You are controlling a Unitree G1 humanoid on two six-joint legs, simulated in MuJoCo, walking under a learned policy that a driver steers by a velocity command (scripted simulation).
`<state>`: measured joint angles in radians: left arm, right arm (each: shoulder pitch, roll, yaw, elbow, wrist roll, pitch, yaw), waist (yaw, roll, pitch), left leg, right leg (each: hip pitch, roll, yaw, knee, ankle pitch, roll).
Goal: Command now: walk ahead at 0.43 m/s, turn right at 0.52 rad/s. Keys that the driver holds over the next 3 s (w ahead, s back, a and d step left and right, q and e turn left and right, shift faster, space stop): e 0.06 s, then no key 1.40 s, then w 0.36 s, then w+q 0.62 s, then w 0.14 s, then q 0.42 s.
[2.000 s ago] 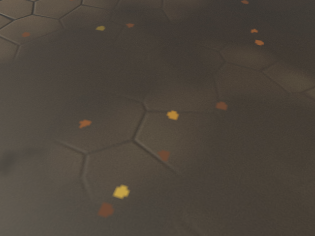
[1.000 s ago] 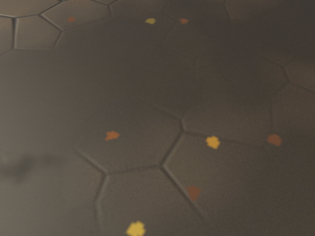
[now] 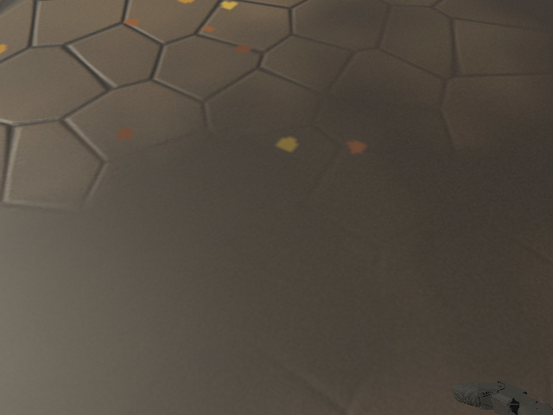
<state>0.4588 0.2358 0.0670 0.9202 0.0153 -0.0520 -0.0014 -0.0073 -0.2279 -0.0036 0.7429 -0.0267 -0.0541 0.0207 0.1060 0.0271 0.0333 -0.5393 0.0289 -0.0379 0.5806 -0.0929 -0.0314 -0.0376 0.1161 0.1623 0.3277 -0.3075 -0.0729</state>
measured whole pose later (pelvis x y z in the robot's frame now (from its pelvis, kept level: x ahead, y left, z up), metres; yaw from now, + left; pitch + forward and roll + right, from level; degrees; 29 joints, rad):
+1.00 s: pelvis +0.13 +0.01 +0.01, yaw -8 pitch -2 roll +0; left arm 0.26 0.20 0.00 1.04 0.01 -0.01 0.04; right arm 0.29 -0.19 -0.02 1.07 -0.01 0.01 -0.03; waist -0.01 0.00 0.03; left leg -0.14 0.01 0.06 0.38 -0.21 0.01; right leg -0.16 0.04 0.01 0.38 -0.19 -0.04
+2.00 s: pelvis +0.26 -0.04 +0.01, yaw -5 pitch +1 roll +0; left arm 0.50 0.14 0.02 1.11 0.02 -0.10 0.02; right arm 0.21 -0.20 -0.06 1.02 -0.03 -0.04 0.03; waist 0.02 0.03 -0.01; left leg -0.60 0.03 0.01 1.04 -0.18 0.08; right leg 0.02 0.05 -0.11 0.23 -0.27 -0.07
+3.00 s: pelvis +0.75 -0.02 +0.00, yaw +25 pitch +0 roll +0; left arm 0.19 0.22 0.03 0.81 0.03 -0.05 0.03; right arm 0.22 -0.28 -0.09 0.82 -0.03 0.04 0.00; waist -0.02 0.03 0.09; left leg -0.55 -0.02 -0.03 1.16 -0.40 -0.01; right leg -0.31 -0.03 -0.15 0.42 -0.12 -0.06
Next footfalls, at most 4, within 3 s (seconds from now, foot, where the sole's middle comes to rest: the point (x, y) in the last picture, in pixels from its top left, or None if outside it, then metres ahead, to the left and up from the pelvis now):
0.06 left None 0.19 0.12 -0.78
0.48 right None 0.17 -0.09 -0.78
2.24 left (313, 379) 0.55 0.01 -0.78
2.76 right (347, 261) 0.89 -0.06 -0.78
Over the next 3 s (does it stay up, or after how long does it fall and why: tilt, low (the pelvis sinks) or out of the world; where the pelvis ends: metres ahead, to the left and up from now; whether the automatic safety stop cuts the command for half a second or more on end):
stays up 0.75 -0.02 0.00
